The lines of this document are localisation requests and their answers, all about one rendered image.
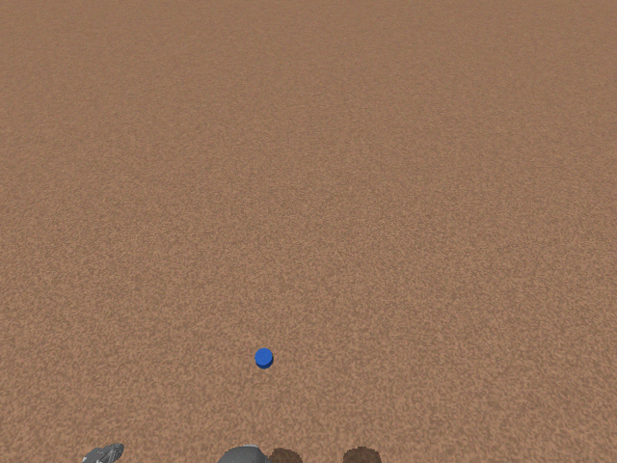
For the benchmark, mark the left robot hand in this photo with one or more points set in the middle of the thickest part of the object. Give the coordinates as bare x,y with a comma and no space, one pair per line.
109,454

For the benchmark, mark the tin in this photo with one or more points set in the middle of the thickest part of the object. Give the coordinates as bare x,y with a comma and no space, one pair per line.
263,358

